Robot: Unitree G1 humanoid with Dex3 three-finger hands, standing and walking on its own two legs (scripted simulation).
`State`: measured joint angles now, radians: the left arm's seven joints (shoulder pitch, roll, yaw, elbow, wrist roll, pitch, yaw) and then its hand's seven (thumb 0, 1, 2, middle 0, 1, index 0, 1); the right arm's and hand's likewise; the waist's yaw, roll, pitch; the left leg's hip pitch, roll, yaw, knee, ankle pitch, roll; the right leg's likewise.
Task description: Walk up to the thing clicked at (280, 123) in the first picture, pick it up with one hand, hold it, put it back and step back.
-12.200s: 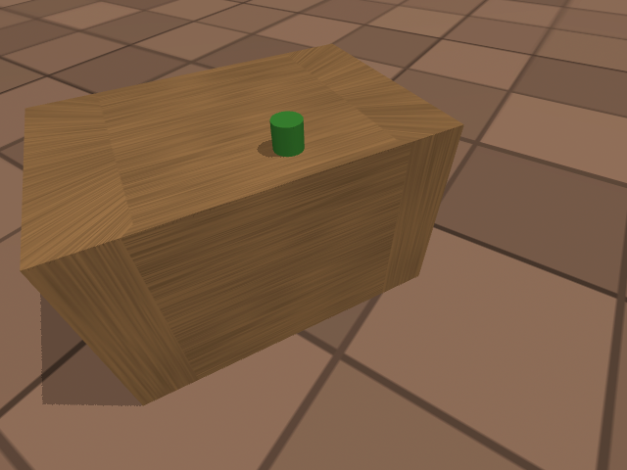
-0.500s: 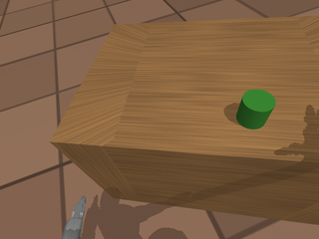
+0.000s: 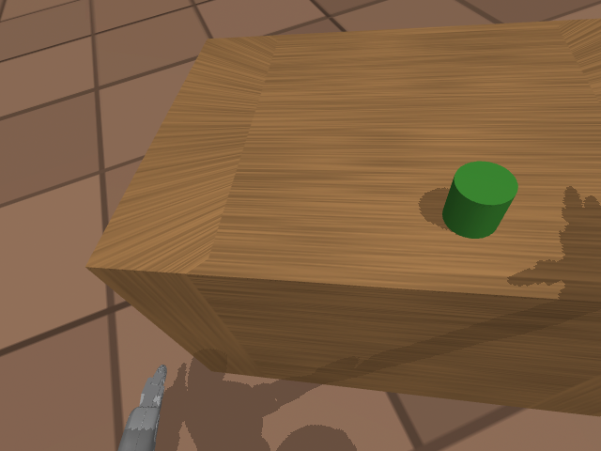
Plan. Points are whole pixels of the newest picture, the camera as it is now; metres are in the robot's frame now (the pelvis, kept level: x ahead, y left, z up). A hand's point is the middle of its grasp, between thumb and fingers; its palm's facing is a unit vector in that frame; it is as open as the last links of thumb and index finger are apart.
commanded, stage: approach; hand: right
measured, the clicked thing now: (477, 200) +0.51 -0.20 +0.01
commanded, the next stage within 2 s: close in in 0.08 s
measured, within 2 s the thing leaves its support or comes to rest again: leaves its support in 1.96 s
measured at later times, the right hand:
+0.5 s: hand (521, 197) +0.49 -0.25 +0.04, palm faces +0.20 +0.98 +0.04, open 17.7 cm
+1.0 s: hand (482, 198) +0.49 -0.20 +0.03, palm faces +0.20 +0.98 +0.00, open 17.3 cm
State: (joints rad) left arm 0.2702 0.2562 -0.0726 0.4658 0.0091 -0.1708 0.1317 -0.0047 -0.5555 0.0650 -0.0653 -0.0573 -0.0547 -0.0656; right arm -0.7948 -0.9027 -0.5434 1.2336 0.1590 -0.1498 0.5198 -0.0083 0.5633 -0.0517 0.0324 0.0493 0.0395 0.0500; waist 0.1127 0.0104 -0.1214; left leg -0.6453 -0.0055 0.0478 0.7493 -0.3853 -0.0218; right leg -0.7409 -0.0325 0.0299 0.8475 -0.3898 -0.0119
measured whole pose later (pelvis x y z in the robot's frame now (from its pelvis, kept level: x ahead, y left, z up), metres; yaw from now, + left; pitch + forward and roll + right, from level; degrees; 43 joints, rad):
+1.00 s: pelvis -0.02 +0.01 -0.04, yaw +3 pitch +21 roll +3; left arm 0.37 0.23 0.03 0.13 0.05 -0.04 -0.02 -0.01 -0.57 0.08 -0.06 -0.05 -0.05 -0.07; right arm -0.81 -0.50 -0.48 1.08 0.04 -0.36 0.05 -0.01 0.50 -0.05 0.05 0.05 0.05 0.05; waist 0.19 0.00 -0.13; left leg -0.90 -0.03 0.02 0.99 -0.46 -0.01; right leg -0.97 -0.06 0.01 1.07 -0.46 0.00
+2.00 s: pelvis -0.02 +0.00 -0.03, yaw +3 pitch +19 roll +3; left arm 0.37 0.26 0.07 0.12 0.04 0.01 -0.02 -0.01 -0.53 0.06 -0.06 -0.06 -0.06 -0.06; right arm -0.80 -0.47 -0.48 1.09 0.03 -0.33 0.02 0.00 0.42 -0.83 0.61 0.91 1.21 1.22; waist 0.19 -0.01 -0.13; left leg -0.86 -0.03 0.01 0.96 -0.44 -0.02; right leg -0.92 -0.06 0.00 1.03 -0.45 -0.01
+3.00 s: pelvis +0.00 +0.01 +0.00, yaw +2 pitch +15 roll +2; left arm 0.32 0.24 0.03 0.30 0.02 -0.05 0.00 -0.01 -0.54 0.07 -0.05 -0.06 -0.05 -0.06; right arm -0.83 -0.45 -0.41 1.05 0.06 -0.23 0.03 0.00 0.57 -1.03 0.55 1.13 1.34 1.50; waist 0.14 -0.01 -0.11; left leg -0.64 -0.02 0.00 0.77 -0.38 -0.02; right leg -0.70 -0.04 -0.01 0.83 -0.38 0.00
